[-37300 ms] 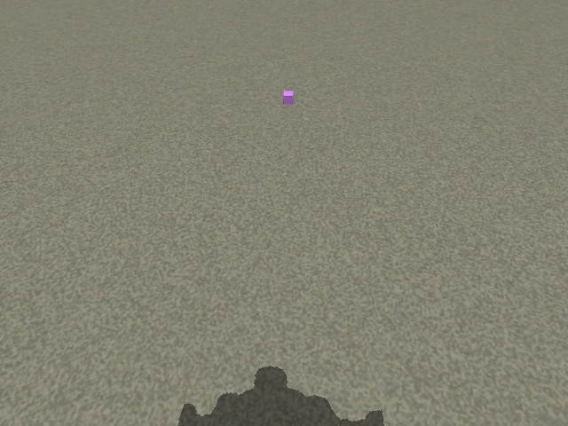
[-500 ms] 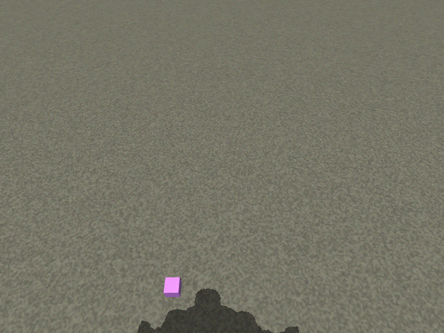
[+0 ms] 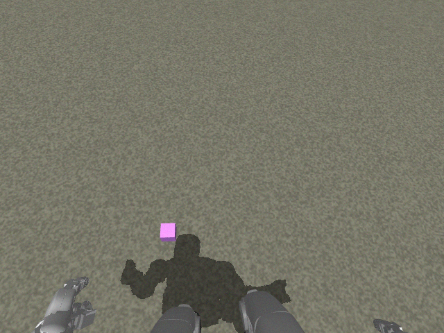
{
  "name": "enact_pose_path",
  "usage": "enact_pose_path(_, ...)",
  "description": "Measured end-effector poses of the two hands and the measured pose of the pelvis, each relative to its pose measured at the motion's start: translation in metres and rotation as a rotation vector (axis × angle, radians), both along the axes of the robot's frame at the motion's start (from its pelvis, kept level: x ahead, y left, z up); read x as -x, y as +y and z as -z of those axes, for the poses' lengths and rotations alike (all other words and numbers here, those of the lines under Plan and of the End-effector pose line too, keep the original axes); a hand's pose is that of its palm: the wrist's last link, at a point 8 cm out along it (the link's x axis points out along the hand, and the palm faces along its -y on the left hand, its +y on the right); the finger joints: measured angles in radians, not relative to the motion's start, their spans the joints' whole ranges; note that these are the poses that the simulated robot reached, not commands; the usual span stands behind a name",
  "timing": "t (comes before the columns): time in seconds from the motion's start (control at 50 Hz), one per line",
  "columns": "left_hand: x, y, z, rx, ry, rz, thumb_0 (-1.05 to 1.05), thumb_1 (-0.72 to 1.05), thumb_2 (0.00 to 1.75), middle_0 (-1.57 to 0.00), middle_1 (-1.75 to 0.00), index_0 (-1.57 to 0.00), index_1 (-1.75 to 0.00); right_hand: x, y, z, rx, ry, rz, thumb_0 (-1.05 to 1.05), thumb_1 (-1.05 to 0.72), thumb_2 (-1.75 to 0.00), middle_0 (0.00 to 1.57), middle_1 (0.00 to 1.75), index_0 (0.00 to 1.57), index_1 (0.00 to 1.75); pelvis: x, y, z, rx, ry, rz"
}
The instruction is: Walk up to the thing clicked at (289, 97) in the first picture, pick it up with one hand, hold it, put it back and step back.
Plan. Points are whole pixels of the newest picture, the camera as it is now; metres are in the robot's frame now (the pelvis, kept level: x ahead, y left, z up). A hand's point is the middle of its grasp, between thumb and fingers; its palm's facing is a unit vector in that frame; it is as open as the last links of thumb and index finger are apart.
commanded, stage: step back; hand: left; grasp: from above
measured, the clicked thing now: (168, 232) +0.48 +0.21 -0.73
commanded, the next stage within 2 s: none
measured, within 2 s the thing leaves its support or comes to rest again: neither
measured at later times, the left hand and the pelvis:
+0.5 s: hand out of the picture +0.01 +0.26 -0.14, palm faces -0.03 -0.92 -0.40, open 7.4 cm; pelvis -0.12 +0.00 +0.00, yaw +0 degrees
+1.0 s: hand out of the picture -0.19 +0.24 -0.15, palm faces -0.08 -0.92 -0.39, open 7.4 cm; pelvis -0.28 -0.02 -0.01, yaw -5 degrees
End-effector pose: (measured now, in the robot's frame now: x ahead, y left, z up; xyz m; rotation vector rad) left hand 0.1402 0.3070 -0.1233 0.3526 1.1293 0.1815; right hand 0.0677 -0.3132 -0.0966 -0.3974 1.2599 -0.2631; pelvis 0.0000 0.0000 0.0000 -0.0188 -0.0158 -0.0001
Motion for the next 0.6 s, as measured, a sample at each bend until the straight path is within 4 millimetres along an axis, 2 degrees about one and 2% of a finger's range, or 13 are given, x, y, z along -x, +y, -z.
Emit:
enact_pose_path(0.1,0.035,-0.005,0.002,-0.004,0.065,0.030,0.00,0.91,0.90,-0.20,-0.30,-0.20,-0.30,0.014,0.004,0.005,-0.020,-0.068,0.014,0.00,-0.90,-0.90,0.20,0.30,0.20,0.30,0.019,0.000,0.002,-0.004,-0.006,0.041)
enact_pose_path(0.2,0.068,-0.013,0.002,-0.022,0.072,0.042,0.01,0.91,0.90,-0.20,-0.30,-0.20,-0.30,0.035,-0.005,0.021,-0.051,-0.100,0.024,0.00,-0.90,-0.90,0.21,0.30,0.21,0.30,0.043,-0.009,0.012,-0.014,-0.019,0.071)
enact_pose_path(0.26,0.092,-0.021,-0.006,-0.022,0.069,0.039,0.01,0.91,0.90,-0.20,-0.30,-0.20,-0.30,0.049,-0.010,0.027,-0.069,-0.093,0.044,0.00,-0.90,-0.90,0.20,0.30,0.20,0.30,0.058,-0.014,0.010,0.005,-0.032,0.059)
enact_pose_path(0.32,0.111,-0.023,-0.016,-0.023,0.057,0.021,0.01,0.90,0.90,-0.20,-0.30,-0.21,-0.30,0.064,-0.012,0.022,-0.076,-0.077,0.044,0.00,-0.90,-0.90,0.20,0.30,0.20,0.30,0.070,-0.014,0.003,-0.030,-0.032,0.062)
enact_pose_path(0.44,0.129,-0.013,-0.027,-0.039,-0.007,0.010,0.01,0.90,0.90,-0.20,-0.30,-0.21,-0.30,0.096,-0.012,0.015,-0.047,-0.050,0.005,0.00,-0.90,-0.90,0.20,0.30,0.20,0.30,0.099,-0.007,-0.001,-0.037,-0.010,0.035)
enact_pose_path(0.54,0.140,0.005,-0.015,-0.023,-0.075,0.011,0.01,0.90,0.90,-0.20,-0.30,-0.21,-0.30,0.123,-0.002,0.015,-0.005,-0.039,-0.031,0.00,-0.90,-0.90,0.20,0.30,0.20,0.30,0.130,0.006,0.010,-0.035,-0.017,-0.003)
enact_pose_path(0.6,0.157,0.010,-0.011,-0.010,-0.062,-0.001,0.01,0.90,0.90,-0.20,-0.30,-0.20,-0.30,0.140,0.009,0.006,-0.012,-0.050,-0.042,0.00,-0.90,-0.90,0.20,0.30,0.20,0.30,0.148,0.010,0.006,-0.027,-0.030,0.005)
